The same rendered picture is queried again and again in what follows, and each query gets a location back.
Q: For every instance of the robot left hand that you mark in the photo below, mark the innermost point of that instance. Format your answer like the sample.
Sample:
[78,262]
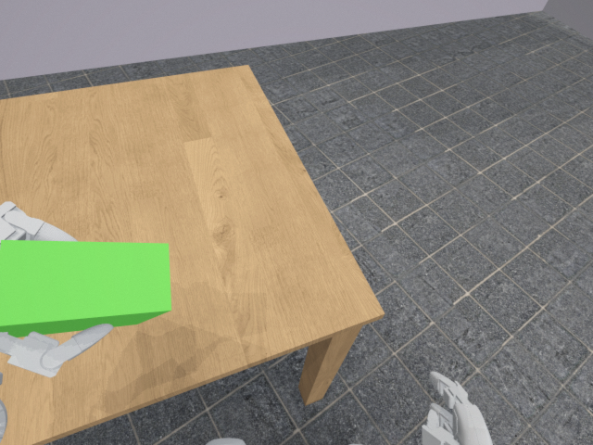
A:
[36,352]

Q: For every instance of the robot right hand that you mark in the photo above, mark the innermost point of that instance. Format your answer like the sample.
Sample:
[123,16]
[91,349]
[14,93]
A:
[465,427]

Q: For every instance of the sponge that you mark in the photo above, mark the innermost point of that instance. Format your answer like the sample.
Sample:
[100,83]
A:
[54,287]

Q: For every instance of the table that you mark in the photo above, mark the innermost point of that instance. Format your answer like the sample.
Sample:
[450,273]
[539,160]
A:
[258,267]

